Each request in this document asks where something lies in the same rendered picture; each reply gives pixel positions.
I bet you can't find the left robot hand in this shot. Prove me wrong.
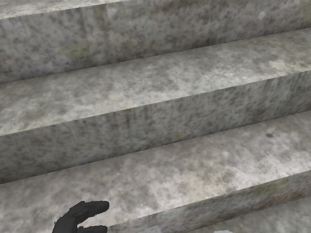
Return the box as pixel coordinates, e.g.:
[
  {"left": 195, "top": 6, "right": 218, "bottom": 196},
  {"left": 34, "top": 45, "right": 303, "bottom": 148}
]
[{"left": 52, "top": 200, "right": 110, "bottom": 233}]

